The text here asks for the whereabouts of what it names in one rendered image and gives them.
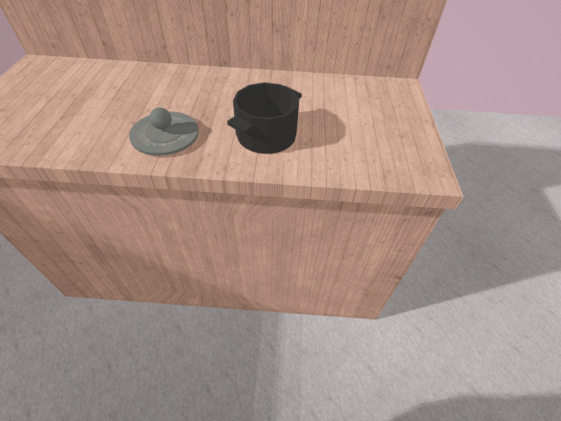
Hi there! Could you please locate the lid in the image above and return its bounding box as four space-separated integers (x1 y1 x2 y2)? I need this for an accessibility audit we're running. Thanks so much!
129 111 199 156

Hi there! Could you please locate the table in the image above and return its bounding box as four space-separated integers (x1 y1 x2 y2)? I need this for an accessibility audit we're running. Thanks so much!
0 0 464 319

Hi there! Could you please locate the knob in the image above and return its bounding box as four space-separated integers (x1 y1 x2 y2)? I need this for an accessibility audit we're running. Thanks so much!
149 108 172 129

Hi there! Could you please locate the pot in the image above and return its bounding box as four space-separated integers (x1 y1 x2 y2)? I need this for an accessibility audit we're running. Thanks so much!
227 82 302 153

